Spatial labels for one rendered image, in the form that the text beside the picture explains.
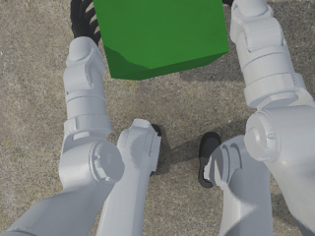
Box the left robot hand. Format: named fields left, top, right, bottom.
left=70, top=0, right=101, bottom=47

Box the right robot forearm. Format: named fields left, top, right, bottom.
left=229, top=0, right=315, bottom=110

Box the robot left upper arm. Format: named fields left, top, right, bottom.
left=0, top=140, right=125, bottom=236

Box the carton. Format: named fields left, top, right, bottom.
left=93, top=0, right=229, bottom=81

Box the robot left thigh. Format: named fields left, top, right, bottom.
left=95, top=126, right=161, bottom=236

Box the right robot foot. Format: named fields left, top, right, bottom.
left=198, top=132, right=221, bottom=189

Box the robot right upper arm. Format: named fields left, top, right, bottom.
left=243, top=104, right=315, bottom=236

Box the left robot forearm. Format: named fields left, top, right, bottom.
left=59, top=36, right=112, bottom=160

